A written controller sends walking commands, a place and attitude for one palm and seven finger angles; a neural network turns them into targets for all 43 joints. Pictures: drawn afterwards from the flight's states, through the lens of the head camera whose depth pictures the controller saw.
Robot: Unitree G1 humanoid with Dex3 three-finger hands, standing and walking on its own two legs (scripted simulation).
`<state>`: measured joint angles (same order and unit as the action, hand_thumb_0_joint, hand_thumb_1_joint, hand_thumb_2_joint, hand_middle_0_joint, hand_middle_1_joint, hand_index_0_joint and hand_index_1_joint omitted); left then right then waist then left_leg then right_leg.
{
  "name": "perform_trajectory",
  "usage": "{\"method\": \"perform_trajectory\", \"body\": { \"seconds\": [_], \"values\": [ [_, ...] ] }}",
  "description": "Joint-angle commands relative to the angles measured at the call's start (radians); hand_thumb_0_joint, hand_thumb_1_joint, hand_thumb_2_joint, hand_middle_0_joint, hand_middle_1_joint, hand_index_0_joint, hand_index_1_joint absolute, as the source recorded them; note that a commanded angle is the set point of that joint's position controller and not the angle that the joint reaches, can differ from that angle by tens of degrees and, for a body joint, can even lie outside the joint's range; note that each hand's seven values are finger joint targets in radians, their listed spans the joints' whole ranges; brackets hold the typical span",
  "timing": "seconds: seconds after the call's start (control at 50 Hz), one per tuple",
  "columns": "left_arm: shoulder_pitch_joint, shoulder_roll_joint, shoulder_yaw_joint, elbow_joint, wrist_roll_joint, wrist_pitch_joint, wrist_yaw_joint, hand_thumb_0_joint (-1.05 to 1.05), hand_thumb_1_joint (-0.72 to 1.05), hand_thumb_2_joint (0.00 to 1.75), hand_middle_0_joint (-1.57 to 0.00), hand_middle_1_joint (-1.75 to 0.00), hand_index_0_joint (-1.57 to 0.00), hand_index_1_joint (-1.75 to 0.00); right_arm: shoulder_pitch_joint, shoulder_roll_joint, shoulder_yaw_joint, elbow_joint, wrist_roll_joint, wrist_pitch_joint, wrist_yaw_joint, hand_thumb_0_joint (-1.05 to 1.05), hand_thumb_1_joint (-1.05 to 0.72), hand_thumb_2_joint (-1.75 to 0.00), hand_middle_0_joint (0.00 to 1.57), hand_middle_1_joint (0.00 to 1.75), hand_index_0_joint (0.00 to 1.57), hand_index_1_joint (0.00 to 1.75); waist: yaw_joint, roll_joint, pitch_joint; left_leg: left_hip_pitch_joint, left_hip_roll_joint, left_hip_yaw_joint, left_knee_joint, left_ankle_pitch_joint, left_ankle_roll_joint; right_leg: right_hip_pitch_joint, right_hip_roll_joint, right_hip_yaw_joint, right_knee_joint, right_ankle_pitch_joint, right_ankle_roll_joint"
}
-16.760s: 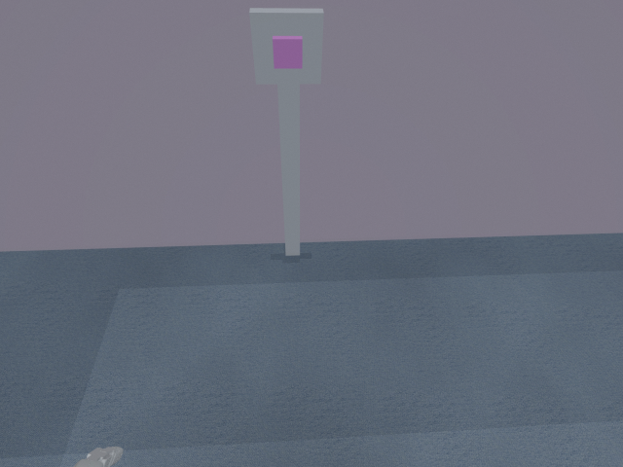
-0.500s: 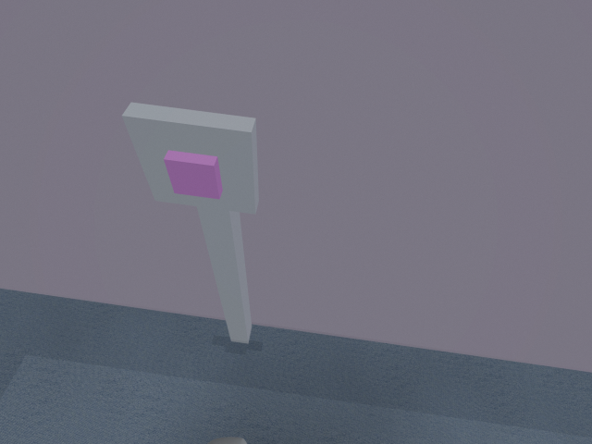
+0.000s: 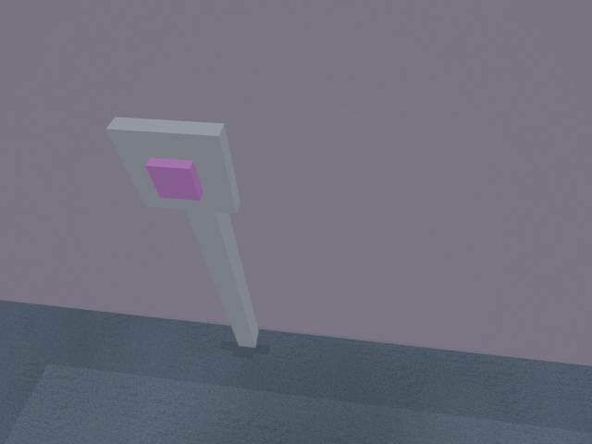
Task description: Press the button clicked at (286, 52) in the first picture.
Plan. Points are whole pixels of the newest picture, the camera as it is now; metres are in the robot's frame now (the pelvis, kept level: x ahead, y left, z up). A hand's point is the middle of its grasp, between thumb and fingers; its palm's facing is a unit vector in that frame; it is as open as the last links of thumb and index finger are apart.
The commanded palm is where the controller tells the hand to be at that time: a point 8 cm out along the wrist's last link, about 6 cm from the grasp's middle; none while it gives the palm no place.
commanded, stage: come to a stop and stand still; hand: left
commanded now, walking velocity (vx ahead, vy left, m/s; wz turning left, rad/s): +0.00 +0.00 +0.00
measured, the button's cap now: (176, 178) +0.48 +0.23 +0.08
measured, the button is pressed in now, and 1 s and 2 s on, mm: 0 0 0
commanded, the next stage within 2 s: look again from close up in 0.42 s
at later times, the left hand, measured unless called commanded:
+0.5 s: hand out of the picture -0.03 +0.18 -0.18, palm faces +0.03 -0.99 -0.16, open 7.4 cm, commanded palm none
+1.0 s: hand out of the picture -0.03 +0.21 -0.18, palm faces +0.00 -0.98 -0.20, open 7.4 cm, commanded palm none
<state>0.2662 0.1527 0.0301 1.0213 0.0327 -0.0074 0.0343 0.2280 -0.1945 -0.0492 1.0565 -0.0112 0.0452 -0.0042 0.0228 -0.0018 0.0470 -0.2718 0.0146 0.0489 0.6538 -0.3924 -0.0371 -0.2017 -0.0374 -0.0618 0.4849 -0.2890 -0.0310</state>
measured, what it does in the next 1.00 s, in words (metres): steps on the spot: left foot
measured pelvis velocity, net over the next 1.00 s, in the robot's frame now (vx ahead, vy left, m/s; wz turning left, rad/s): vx -0.04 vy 0.04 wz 0.00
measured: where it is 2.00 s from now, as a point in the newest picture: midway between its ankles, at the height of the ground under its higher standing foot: outside the picture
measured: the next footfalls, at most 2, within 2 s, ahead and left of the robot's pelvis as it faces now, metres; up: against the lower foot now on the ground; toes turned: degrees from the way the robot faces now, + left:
left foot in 0.06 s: +0.01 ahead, +0.14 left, +0.00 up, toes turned +3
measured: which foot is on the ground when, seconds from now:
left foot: up 0.00-0.04, down 0.06-1.00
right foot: down 0.00-1.00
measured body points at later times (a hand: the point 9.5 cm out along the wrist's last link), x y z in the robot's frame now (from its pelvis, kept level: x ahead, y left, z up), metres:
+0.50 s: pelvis -0.01 +0.03 +0.00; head +0.00 +0.03 +0.45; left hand -0.03 +0.24 -0.16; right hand -0.03 -0.18 -0.16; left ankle -0.03 +0.14 -0.74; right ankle -0.02 -0.10 -0.74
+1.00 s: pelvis -0.04 +0.04 +0.00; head -0.05 +0.04 +0.45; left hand -0.03 +0.26 -0.16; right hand -0.03 -0.19 -0.16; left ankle -0.03 +0.14 -0.74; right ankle -0.02 -0.10 -0.74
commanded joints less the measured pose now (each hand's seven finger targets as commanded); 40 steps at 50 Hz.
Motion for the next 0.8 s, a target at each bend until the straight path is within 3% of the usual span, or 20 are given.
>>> {"method": "perform_trajectory", "body": {
  "seconds": [0.0, 0.04, 0.06, 0.08, 0.1, 0.2, 0.26, 0.48, 0.5, 0.52, 0.54, 0.56, 0.58, 0.64, 0.72, 0.78],
  "values": [
    [0.036, 0.163, 0.038, 0.004, -0.02, -0.01, 0.005, 0.0, 0.9, 0.9, -0.2, -0.3, -0.2, -0.3, 0.059, -0.014, 0.01, -0.022, 0.001, -0.045, -0.016, 0.0, -0.9, -0.9, 0.2, 0.3, 0.2, 0.3, -0.012, -0.116, -0.064, 0.128, 0.02, 0.007, -0.293, 0.194, 0.008, 0.041, -0.19, 0.16, -0.084, 0.386, -0.073],
    [0.046, 0.106, 0.027, 0.004, -0.021, -0.004, 0.0, 0.0, 0.9, 0.9, -0.2, -0.3, -0.2, -0.3, 0.076, -0.068, 0.007, -0.008, -0.006, -0.055, -0.022, 0.0, -0.9, -0.9, 0.2, 0.3, 0.2, 0.3, 0.002, 0.043, -0.062, 0.183, 0.144, -0.084, -0.273, 0.414, 0.055, -0.037, -0.098, 0.085, -0.053, 0.198, -0.008],
    [0.048, 0.087, 0.023, 0.009, -0.018, -0.001, 0.001, 0.0, 0.9, 0.9, -0.2, -0.3, -0.2, -0.3, 0.07, -0.079, 0.009, -0.008, -0.009, -0.053, -0.023, 0.0, -0.9, -0.9, 0.2, 0.3, 0.2, 0.3, 0.007, 0.047, -0.043, 0.134, 0.174, -0.098, -0.262, 0.398, 0.069, -0.034, -0.077, 0.071, -0.074, 0.104, 0.004],
    [0.023, 0.082, 0.017, 0.028, -0.019, 0.003, 0.0, 0.0, 0.9, 0.9, -0.2, -0.3, -0.2, -0.3, 0.062, -0.063, 0.017, 0.007, -0.008, -0.058, -0.026, 0.0, -0.9, -0.9, 0.2, 0.3, 0.2, 0.3, 0.0, 0.122, -0.041, 0.105, 0.161, -0.105, -0.306, 0.39, 0.073, -0.003, -0.071, 0.043, -0.068, 0.107, 0.016],
    [0.017, 0.083, 0.014, 0.037, -0.02, 0.004, -0.002, 0.0, 0.9, 0.9, -0.2, -0.3, -0.2, -0.3, 0.059, -0.058, 0.022, 0.011, -0.007, -0.059, -0.028, 0.0, -0.9, -0.9, 0.2, 0.3, 0.2, 0.3, 0.004, 0.151, -0.027, 0.077, 0.157, -0.106, -0.332, 0.371, 0.074, 0.026, -0.065, 0.031, -0.066, 0.107, 0.023],
    [0.044, 0.078, -0.004, 0.094, -0.02, 0.0, -0.005, 0.0, 0.9, 0.9, -0.2, -0.3, -0.2, -0.3, 0.082, -0.04, 0.032, 0.032, -0.003, -0.061, -0.034, 0.0, -0.9, -0.9, 0.2, 0.3, 0.2, 0.3, 0.0, 0.049, 0.017, 0.057, 0.122, -0.082, -0.352, 0.239, 0.054, 0.035, -0.076, 0.061, -0.122, 0.129, 0.019],
    [0.058, 0.068, -0.01, 0.108, -0.02, -0.003, -0.004, 0.0, 0.9, 0.9, -0.2, -0.3, -0.2, -0.3, 0.107, -0.032, 0.036, 0.048, -0.003, -0.065, -0.035, 0.0, -0.9, -0.9, 0.2, 0.3, 0.2, 0.3, -0.004, 0.009, 0.022, 0.077, 0.119, -0.076, -0.358, 0.257, 0.053, 0.027, -0.081, 0.062, -0.131, 0.14, 0.019],
    [0.103, 0.044, -0.018, 0.126, -0.023, -0.01, 0.002, 0.0, 0.9, 0.9, -0.2, -0.3, -0.2, -0.3, 0.149, -0.01, 0.041, 0.075, -0.001, -0.074, -0.038, 0.0, -0.9, -0.9, 0.2, 0.3, 0.2, 0.3, -0.009, 0.009, 0.037, 0.082, 0.112, -0.061, -0.36, 0.263, 0.051, 0.02, -0.08, 0.066, -0.134, 0.157, 0.019],
    [0.151, 0.086, -0.031, 0.141, -0.008, -0.035, 0.043, 0.0, 0.9, 0.9, -0.2, -0.3, -0.2, -0.3, 0.036, -0.063, 0.041, -0.003, 0.012, -0.086, -0.019, 0.0, -0.9, -0.9, 0.2, 0.3, 0.2, 0.3, 0.016, 0.034, 0.075, 0.008, 0.11, -0.023, -0.145, 0.382, 0.03, -0.028, -0.123, 0.119, -0.111, 0.439, 0.01],
    [0.129, 0.113, -0.027, 0.128, -0.01, -0.052, 0.034, 0.0, 0.9, 0.9, -0.2, -0.3, -0.2, -0.3, 0.057, -0.033, 0.047, -0.031, 0.007, -0.086, -0.015, 0.0, -0.9, -0.9, 0.2, 0.3, 0.2, 0.3, -0.027, 0.021, 0.027, 0.033, 0.079, -0.031, -0.18, 0.356, 0.027, -0.002, -0.14, 0.112, -0.062, 0.591, -0.001],
    [0.126, 0.103, -0.027, 0.096, -0.016, -0.052, 0.031, 0.0, 0.9, 0.9, -0.2, -0.3, -0.2, -0.3, 0.148, -0.018, 0.047, -0.021, -0.001, -0.088, -0.02, 0.0, -0.9, -0.9, 0.2, 0.3, 0.2, 0.3, -0.04, -0.001, -0.102, 0.059, 0.077, -0.048, -0.184, 0.278, 0.04, 0.074, -0.131, 0.112, -0.018, 0.492, -0.011],
    [0.106, 0.097, -0.028, 0.085, -0.019, -0.047, 0.026, 0.0, 0.9, 0.9, -0.2, -0.3, -0.2, -0.3, 0.156, -0.025, 0.044, -0.014, 0.0, -0.09, -0.023, 0.0, -0.9, -0.9, 0.2, 0.3, 0.2, 0.3, -0.039, -0.016, -0.165, 0.076, 0.081, -0.063, -0.187, 0.332, 0.05, 0.099, -0.115, 0.098, 0.003, 0.446, -0.009],
    [0.1, 0.089, -0.028, 0.074, -0.02, -0.041, 0.022, 0.0, 0.9, 0.9, -0.2, -0.3, -0.2, -0.3, 0.15, -0.036, 0.041, -0.015, 0.002, -0.089, -0.025, 0.0, -0.9, -0.9, 0.2, 0.3, 0.2, 0.3, -0.037, -0.009, -0.152, 0.081, 0.091, -0.068, -0.191, 0.374, 0.056, 0.077, -0.102, 0.083, 0.002, 0.37, -0.006],
    [0.087, 0.075, -0.03, 0.059, -0.018, -0.024, 0.016, 0.0, 0.9, 0.9, -0.2, -0.3, -0.2, -0.3, 0.132, -0.044, 0.04, -0.024, -0.002, -0.084, -0.028, 0.0, -0.9, -0.9, 0.2, 0.3, 0.2, 0.3, -0.029, 0.013, -0.03, 0.03, 0.101, -0.084, -0.214, 0.372, 0.067, 0.006, -0.076, 0.07, -0.015, 0.205, 0.0],
    [0.086, 0.08, -0.029, 0.041, -0.016, -0.012, 0.011, 0.0, 0.9, 0.9, -0.2, -0.3, -0.2, -0.3, 0.122, -0.055, 0.038, -0.036, -0.003, -0.076, -0.025, 0.0, -0.9, -0.9, 0.2, 0.3, 0.2, 0.3, -0.024, 0.001, 0.048, -0.032, 0.097, -0.102, -0.272, 0.201, 0.071, -0.023, -0.062, 0.073, -0.041, 0.088, 0.003],
    [0.091, 0.085, -0.028, 0.024, -0.016, -0.007, 0.008, 0.0, 0.9, 0.9, -0.2, -0.3, -0.2, -0.3, 0.113, -0.067, 0.034, -0.044, -0.004, -0.073, -0.021, 0.0, -0.9, -0.9, 0.2, 0.3, 0.2, 0.3, -0.022, 0.003, 0.069, -0.052, 0.093, -0.111, -0.312, 0.087, 0.072, -0.035, -0.059, 0.076, -0.055, 0.048, 0.003]
  ]
}}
